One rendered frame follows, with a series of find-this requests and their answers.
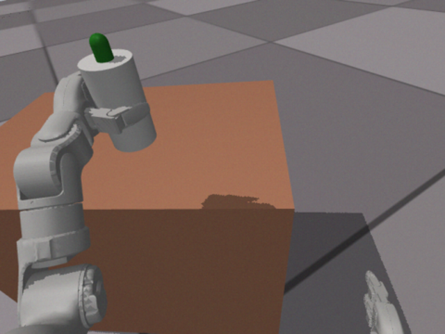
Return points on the left robot hand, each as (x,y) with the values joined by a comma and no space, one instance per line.
(72,94)

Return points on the bottle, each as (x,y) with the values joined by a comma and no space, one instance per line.
(112,79)

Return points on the right robot hand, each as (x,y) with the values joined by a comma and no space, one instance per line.
(381,315)

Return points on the left robot arm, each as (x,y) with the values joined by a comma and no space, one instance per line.
(67,300)

